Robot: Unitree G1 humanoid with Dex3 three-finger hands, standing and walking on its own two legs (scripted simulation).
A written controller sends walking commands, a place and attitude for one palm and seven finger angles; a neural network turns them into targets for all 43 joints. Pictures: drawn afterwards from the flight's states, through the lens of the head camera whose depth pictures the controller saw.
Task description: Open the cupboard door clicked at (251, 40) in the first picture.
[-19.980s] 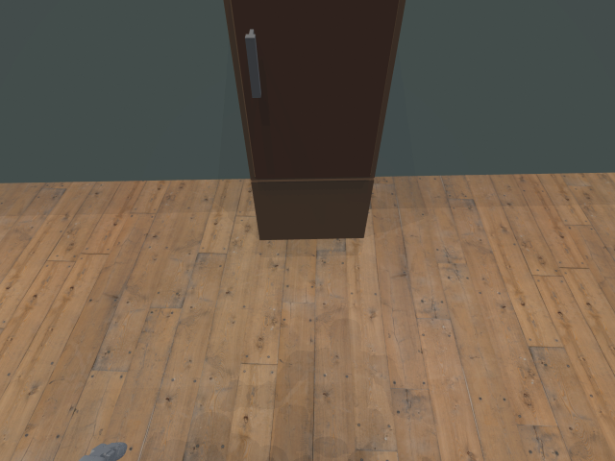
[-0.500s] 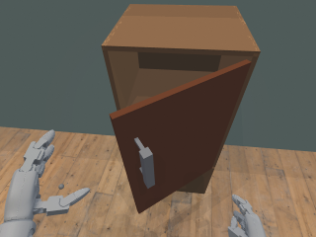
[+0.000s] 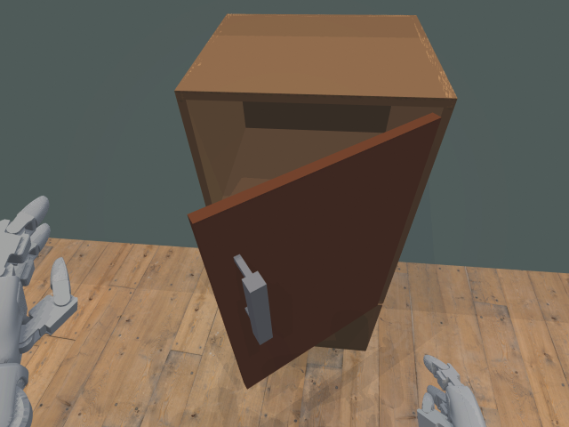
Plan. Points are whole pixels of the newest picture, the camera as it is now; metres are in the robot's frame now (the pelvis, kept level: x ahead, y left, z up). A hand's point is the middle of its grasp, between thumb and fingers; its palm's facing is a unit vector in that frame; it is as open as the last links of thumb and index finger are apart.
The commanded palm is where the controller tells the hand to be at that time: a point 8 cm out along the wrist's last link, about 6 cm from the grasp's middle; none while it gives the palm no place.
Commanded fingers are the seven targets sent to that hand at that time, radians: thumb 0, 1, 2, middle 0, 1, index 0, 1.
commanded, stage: draw the hand back to the body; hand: left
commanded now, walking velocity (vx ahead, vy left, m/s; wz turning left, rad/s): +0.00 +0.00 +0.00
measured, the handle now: (252, 300) +0.29 +0.10 +0.02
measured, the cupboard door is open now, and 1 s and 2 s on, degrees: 38 38 38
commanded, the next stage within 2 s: step back with the hand held close in 0.20 s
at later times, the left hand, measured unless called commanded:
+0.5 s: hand (74, 312) +0.18 +0.25 +0.16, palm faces +0.40 -0.78 -0.48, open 7.4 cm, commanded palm +0.12 +0.29 +0.17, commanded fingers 0.00 0.90 0.90 -0.20 -0.30 -0.20 -0.30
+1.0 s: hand (14, 380) +0.11 +0.27 +0.15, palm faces +0.43 -0.76 -0.49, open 7.4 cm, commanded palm +0.05 +0.31 +0.17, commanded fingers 0.00 0.90 0.90 -0.20 -0.30 -0.20 -0.30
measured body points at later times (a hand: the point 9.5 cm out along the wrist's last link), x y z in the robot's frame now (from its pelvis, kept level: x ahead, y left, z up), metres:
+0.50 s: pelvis -0.03 -0.01 +0.00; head -0.02 -0.03 +0.45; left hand +0.15 +0.29 +0.18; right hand +0.16 -0.24 -0.08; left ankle -0.06 +0.10 -0.74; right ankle +0.02 -0.12 -0.74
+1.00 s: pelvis -0.10 +0.01 -0.02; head -0.08 +0.01 +0.43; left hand +0.08 +0.31 +0.18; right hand +0.06 -0.23 -0.10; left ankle -0.06 +0.10 -0.74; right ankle +0.02 -0.12 -0.74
